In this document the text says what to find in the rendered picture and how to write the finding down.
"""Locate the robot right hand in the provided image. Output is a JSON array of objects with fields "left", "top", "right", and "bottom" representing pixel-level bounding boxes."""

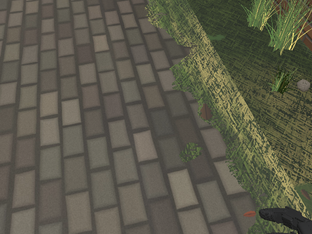
[{"left": 258, "top": 206, "right": 312, "bottom": 234}]

